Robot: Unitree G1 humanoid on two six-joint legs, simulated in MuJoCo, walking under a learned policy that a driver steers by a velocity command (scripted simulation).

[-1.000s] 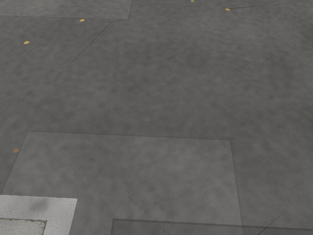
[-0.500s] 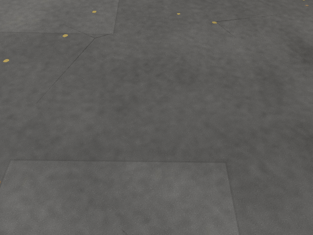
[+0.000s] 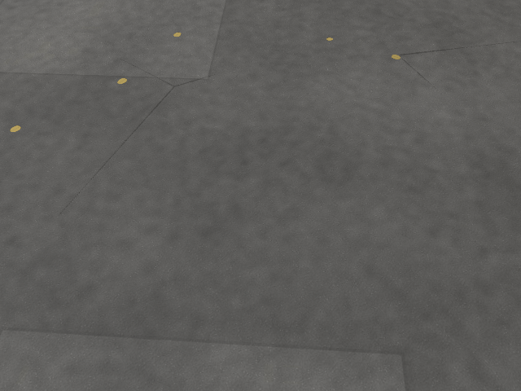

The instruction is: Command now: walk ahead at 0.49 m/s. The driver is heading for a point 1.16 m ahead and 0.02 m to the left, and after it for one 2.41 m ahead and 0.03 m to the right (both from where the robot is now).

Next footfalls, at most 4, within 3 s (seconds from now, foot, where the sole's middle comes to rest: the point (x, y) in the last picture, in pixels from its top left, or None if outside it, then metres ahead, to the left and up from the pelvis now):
0.32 left None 0.37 0.16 -0.78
0.88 right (314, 322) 0.69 -0.08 -0.78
1.44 left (236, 229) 1.00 0.15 -0.78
1.98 right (310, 162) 1.31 -0.09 -0.78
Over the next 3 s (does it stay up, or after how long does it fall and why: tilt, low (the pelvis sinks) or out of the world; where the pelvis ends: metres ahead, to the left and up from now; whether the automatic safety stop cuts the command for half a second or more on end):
stays up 1.67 0.04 -0.01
